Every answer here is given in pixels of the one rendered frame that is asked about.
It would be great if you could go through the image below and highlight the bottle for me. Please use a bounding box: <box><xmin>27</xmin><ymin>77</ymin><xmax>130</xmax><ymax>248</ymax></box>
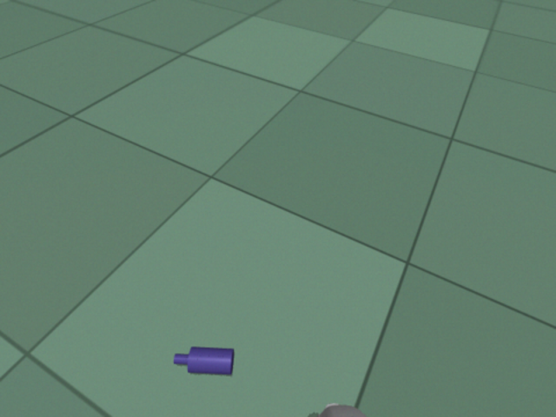
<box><xmin>174</xmin><ymin>347</ymin><xmax>234</xmax><ymax>374</ymax></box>

